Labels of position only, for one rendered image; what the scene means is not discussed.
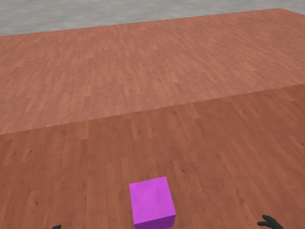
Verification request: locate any carton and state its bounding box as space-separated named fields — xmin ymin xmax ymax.
xmin=129 ymin=177 xmax=176 ymax=229

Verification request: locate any right robot hand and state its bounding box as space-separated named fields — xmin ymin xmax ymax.
xmin=257 ymin=215 xmax=283 ymax=229

